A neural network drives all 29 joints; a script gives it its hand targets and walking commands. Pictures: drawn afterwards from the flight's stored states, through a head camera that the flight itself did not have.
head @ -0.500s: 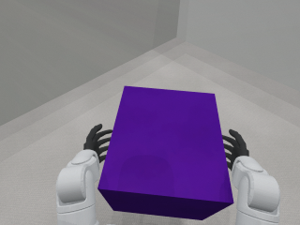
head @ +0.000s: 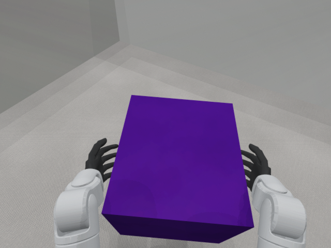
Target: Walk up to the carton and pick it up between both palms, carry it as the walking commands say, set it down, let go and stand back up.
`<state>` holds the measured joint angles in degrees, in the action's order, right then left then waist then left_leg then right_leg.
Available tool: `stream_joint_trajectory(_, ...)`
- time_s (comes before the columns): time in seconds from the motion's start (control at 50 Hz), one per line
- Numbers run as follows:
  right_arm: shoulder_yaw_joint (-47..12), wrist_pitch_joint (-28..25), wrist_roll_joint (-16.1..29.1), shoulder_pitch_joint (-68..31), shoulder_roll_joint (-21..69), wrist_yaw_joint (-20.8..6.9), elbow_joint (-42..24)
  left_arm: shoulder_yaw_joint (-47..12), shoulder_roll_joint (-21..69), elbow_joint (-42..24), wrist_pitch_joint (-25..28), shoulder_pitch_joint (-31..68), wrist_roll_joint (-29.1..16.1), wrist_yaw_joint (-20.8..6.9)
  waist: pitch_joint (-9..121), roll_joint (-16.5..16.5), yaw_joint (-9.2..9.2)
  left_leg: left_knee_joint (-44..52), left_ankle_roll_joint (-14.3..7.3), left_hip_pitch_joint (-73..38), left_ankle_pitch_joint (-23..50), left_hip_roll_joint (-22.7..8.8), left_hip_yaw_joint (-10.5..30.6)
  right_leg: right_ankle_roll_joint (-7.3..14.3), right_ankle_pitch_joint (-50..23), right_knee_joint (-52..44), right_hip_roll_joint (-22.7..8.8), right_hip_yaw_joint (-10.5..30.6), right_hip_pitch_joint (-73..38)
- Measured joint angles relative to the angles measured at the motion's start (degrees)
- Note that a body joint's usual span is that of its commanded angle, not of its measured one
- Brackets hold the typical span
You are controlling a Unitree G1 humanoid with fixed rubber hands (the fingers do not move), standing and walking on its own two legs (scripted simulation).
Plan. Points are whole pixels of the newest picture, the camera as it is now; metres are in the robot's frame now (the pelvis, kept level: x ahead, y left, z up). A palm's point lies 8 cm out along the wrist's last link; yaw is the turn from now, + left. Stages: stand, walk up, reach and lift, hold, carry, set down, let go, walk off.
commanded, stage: carry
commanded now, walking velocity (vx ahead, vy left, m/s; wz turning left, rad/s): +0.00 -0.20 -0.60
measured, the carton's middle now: (175, 170) +0.31 +0.01 +0.01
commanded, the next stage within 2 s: none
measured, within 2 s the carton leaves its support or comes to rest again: neither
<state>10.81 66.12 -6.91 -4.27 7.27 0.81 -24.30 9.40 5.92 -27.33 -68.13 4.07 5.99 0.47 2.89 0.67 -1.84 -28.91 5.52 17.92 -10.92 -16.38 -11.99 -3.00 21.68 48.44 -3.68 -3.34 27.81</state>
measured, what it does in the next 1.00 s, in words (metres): steps to the right, turning right: right foot, then left foot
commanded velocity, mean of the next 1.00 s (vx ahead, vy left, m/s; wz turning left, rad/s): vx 0.00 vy -0.16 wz -0.48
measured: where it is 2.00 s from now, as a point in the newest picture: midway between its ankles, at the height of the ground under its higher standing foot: outside the picture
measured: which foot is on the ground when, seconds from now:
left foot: down 0.00-0.08, up 0.10-0.38, down 0.40-0.76, up 0.78-1.00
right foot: up 0.00-0.06, down 0.08-0.40, up 0.42-0.74, down 0.76-1.00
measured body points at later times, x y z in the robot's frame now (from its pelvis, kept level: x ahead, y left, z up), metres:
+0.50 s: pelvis -0.08 -0.16 +0.00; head -0.07 -0.13 +0.44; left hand +0.21 -0.06 +0.05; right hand +0.11 -0.40 +0.07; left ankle -0.04 -0.06 -0.74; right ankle -0.06 -0.24 -0.67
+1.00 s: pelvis -0.21 -0.32 -0.02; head -0.19 -0.34 +0.43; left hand +0.10 -0.33 +0.04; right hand -0.10 -0.62 +0.03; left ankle -0.15 -0.24 -0.68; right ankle -0.17 -0.43 -0.74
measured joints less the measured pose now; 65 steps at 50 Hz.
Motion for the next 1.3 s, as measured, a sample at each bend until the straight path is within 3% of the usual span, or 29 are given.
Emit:
stream_joint_trajectory(0.06, -0.2, 0.4, -1.2, -1.3, 0.0, 0.0, 0.8, 0.3, -0.8, 1.7, -0.2, 1.8, -0.4, 0.0, 1.2, 0.8, -0.43, -3.4, 3.0, 1.9, -0.5, -3.9, -0.3, 0.2, -1.8, -12.8, -0.5, -1.8, -5.9)
stream_joint_trajectory(0.08, 0.1, 0.6, -1.5, -1.6, -0.1, 0.0, 0.9, 0.4, -0.7, 2.6, -0.1, 2.5, -0.5, -0.1, 1.5, 1.0, -0.44, -6.1, 3.6, 3.5, -1.3, -5.1, 0.2, 0.5, -6.6, -16.7, 0.0, -1.9, -7.2)
stream_joint_trajectory(0.1, 0.6, 0.5, -1.5, -1.8, -0.9, -0.1, 1.5, 0.3, 0.2, 4.3, 0.6, 3.0, -0.3, 0.0, 1.5, 1.8, -0.40, -10.5, 3.8, 6.0, -7.3, -5.5, 2.1, 0.8, -9.9, -15.3, 0.8, -1.9, -5.7)
stream_joint_trajectory(0.14, 1.4, 0.8, -0.5, -1.8, -2.9, -0.3, 3.0, -0.1, 2.0, 6.6, 1.6, 2.9, 0.4, 0.6, 0.7, 2.0, 0.55, -22.0, 3.5, 11.1, -20.2, -1.8, 6.2, 2.1, -8.7, -11.6, 1.3, -1.5, -2.8)
stream_joint_trajectory(0.16, 1.5, 1.2, 0.1, -1.7, -3.3, -0.3, 3.6, -0.8, 1.8, 6.9, 1.6, 2.4, 0.6, 0.9, -0.1, 1.8, 1.28, -27.1, 3.1, 12.9, -22.3, 0.4, 6.9, 2.8, -8.2, -11.4, 1.6, -1.0, -2.3)
stream_joint_trajectory(0.22, 1.6, 1.9, 1.4, -1.3, -2.7, 0.4, 3.6, -1.0, 1.4, 5.8, 0.9, 1.0, 0.9, 0.9, -1.8, 1.3, 3.25, -35.0, 2.0, 15.9, -18.7, 5.3, 6.2, 4.7, -9.6, -12.8, 3.6, 0.3, -1.3)
stream_joint_trajectory(0.3, 1.4, 1.1, 2.2, -0.7, -1.9, 0.9, 1.7, -0.8, 1.4, 3.2, 1.4, 0.0, 0.8, 0.6, -2.6, 0.2, 4.03, -31.0, 0.3, 14.6, -16.5, 10.2, 4.7, 7.2, -12.3, -14.6, 7.3, 1.2, 0.1)
stream_joint_trajectory(0.38, 1.3, -0.1, 2.5, -0.2, -1.4, 0.8, 0.8, -1.1, 1.3, 1.4, 1.9, -0.6, 1.1, 0.3, -1.1, -1.8, 3.41, -16.5, -2.0, 8.0, -16.4, 13.5, 4.5, 8.9, -15.0, -17.2, 10.9, 1.6, 0.9)
stream_joint_trajectory(0.4, 1.3, -0.5, 2.5, 0.0, -1.0, 0.8, 1.0, -0.9, 1.3, 1.1, 1.8, -0.9, 1.2, 0.3, -0.6, -2.9, 3.17, -10.5, -3.2, 5.4, -12.8, 13.8, 3.9, 9.2, -15.8, -17.9, 11.6, 1.9, 0.9)
stream_joint_trajectory(0.42, 1.1, -1.3, 2.3, 0.3, -0.1, 0.7, 1.8, -0.4, 0.9, 0.9, 1.6, -1.2, 1.1, 0.2, -0.4, -5.0, 2.83, -7.7, -5.2, 4.1, -8.5, 14.0, 2.9, 7.2, -15.4, -17.7, 11.5, 2.7, 0.9)
stream_joint_trajectory(0.44, 0.7, -1.7, 1.9, 0.7, 0.2, 0.6, 2.4, -0.1, 0.8, 0.8, 1.5, -1.9, 1.0, 0.2, 0.0, -5.6, 2.44, -6.6, -6.5, 3.6, -6.6, 13.2, 2.2, 4.8, -10.1, -13.0, 11.5, 1.9, 2.3)
stream_joint_trajectory(0.48, 0.1, -1.3, 1.5, 1.8, 0.0, 0.5, 2.2, -0.2, 1.0, 0.5, 1.0, -2.9, 0.8, 0.1, 0.1, -4.6, 1.68, -4.5, -6.8, 2.0, -5.2, 10.5, 1.5, 2.4, -3.1, 2.6, 10.5, -0.4, 6.0)
stream_joint_trajectory(0.52, 0.1, -0.7, 1.3, 2.8, 0.0, 0.4, 0.9, -0.4, 1.3, 0.2, 0.6, -3.1, 0.5, 0.2, 0.0, -3.4, 1.32, -1.8, -5.6, 0.3, -3.7, 8.2, 1.3, 1.6, -2.9, 13.3, 8.0, -0.6, 7.7)
stream_joint_trajectory(0.56, 0.4, -0.5, 1.1, 3.0, 0.0, 0.3, -0.2, -0.7, 1.3, 0.2, 0.5, -2.4, 0.3, 0.2, -0.1, -2.1, 1.06, 0.2, -4.1, -0.8, -2.3, 5.9, 1.2, 0.9, -3.4, 15.3, 5.3, 0.5, 7.1)
stream_joint_trajectory(0.64, 0.5, -0.2, 0.4, 1.6, 0.0, 0.1, -1.3, -0.9, 0.3, 0.0, 0.2, -0.3, -0.2, 0.4, 0.1, -0.4, 0.36, 0.8, -0.9, -1.3, -1.0, 0.8, 0.1, -0.5, -0.9, 5.1, 0.9, 0.6, 2.6)
stream_joint_trajectory(0.7, 0.4, 0.1, -0.5, 0.3, 0.0, 0.0, -0.8, -0.8, -0.4, 0.9, -0.1, 1.3, -0.4, 0.4, 0.6, 0.6, 0.24, -1.2, 1.9, -0.5, -1.1, -3.0, -0.7, -0.9, 0.0, -5.6, -0.3, -1.4, -2.1)
stream_joint_trajectory(0.74, 0.6, 0.6, -1.2, -0.2, 0.0, 0.0, -0.6, -0.6, -0.4, 2.2, -0.2, 2.3, -0.5, 0.3, 1.1, 1.0, 0.25, -4.4, 4.1, 1.1, -1.9, -5.4, -0.5, -0.4, -2.7, -14.4, -0.3, -2.9, -6.1)
stream_joint_trajectory(0.76, 0.9, 0.8, -1.4, -0.4, -0.4, -0.1, -0.6, -0.6, 0.0, 3.0, 0.0, 2.9, -0.5, 0.3, 1.3, 1.4, 0.25, -7.6, 4.2, 2.9, -3.3, -6.6, 0.4, 0.0, -8.8, -17.1, 0.4, -3.0, -6.6)
stream_joint_trajectory(0.78, 1.4, 0.8, -1.2, -0.6, -1.5, -0.2, -0.1, -0.6, 1.3, 4.5, 0.9, 3.1, -0.1, 0.4, 1.1, 2.1, 0.30, -12.5, 4.3, 5.4, -10.5, -6.2, 2.9, 0.7, -10.8, -14.5, 1.1, -2.8, -4.5)
stream_joint_trajectory(0.82, 1.7, 1.3, -0.1, -0.6, -3.5, -0.4, 1.3, -2.1, 1.8, 6.3, 1.8, 2.6, 0.4, 1.3, -0.1, 2.2, 1.40, -24.7, 3.7, 10.5, -22.2, -1.8, 6.8, 2.5, -8.6, -10.6, 1.3, -2.2, -1.8)
stream_joint_trajectory(0.86, 1.6, 2.0, 0.8, -0.4, -3.7, -0.1, 1.9, -2.7, 1.5, 6.3, 1.4, 1.7, 0.7, 1.7, -1.6, 2.0, 2.77, -33.0, 3.0, 14.1, -23.2, 2.1, 7.2, 4.1, -8.1, -10.8, 2.2, -1.6, -1.0)
stream_joint_trajectory(0.92, 1.6, 2.3, 1.9, 0.1, -2.8, 0.7, 1.3, -2.2, 1.4, 4.8, 1.2, 0.0, 0.4, 1.3, -3.0, 1.7, 4.08, -37.5, 2.0, 16.7, -19.6, 6.5, 5.9, 5.8, -10.0, -12.6, 4.5, -0.9, -0.6)
stream_joint_trajectory(1.02, 1.0, 1.0, 2.2, 1.2, -1.9, 1.0, -0.7, -2.0, 1.3, 2.3, 2.4, -1.8, 0.2, 0.8, -2.3, 0.7, 3.86, -32.8, -0.2, 15.8, -18.5, 11.6, 5.3, 8.7, -12.5, -15.5, 7.8, -1.3, -0.4)
stream_joint_trajectory(1.16, 0.4, 0.1, 1.5, 2.3, -0.9, 0.7, 0.1, -1.5, 1.3, 1.4, 2.0, -3.0, 0.3, 0.6, 2.5, -2.7, 1.81, -14.6, -3.0, 6.6, -17.4, 14.9, 6.0, 10.5, -16.8, -22.2, 8.9, -2.6, -1.6)
stream_joint_trajectory(1.22, 0.1, -0.3, 1.0, 2.4, -0.4, 0.5, 1.8, -0.9, 1.2, 1.7, 1.3, -3.4, 0.4, 0.6, 3.7, -4.7, 1.04, -2.6, -4.9, 0.6, -10.1, 15.9, 4.8, 9.4, -19.3, -26.5, 8.4, -2.5, -3.5)
stream_joint_trajectory(1.28, -0.6, 0.1, 0.3, 2.3, 0.0, 0.4, 3.1, -0.4, 0.7, 1.8, 0.1, -3.8, 0.3, 0.6, 3.8, -5.2, 0.47, 2.3, -6.6, -2.4, -5.5, 15.9, 4.1, 2.2, -18.0, -28.5, 8.4, -1.7, -5.4)
stream_joint_trajectory(1.3, -0.7, 0.6, 0.1, 2.2, -0.1, 0.5, 2.8, -0.4, 0.5, 1.8, -0.2, -3.7, 0.2, 0.5, 3.9, -4.7, 0.52, 2.6, -6.9, -2.7, -4.7, 15.6, 4.1, 1.0, -14.7, -26.2, 8.6, -1.8, -4.7)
